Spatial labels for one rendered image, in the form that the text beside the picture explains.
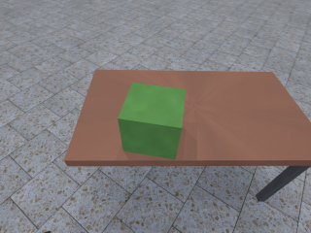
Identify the carton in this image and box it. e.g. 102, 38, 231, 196
118, 83, 186, 160

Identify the table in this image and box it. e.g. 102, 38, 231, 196
64, 69, 311, 202

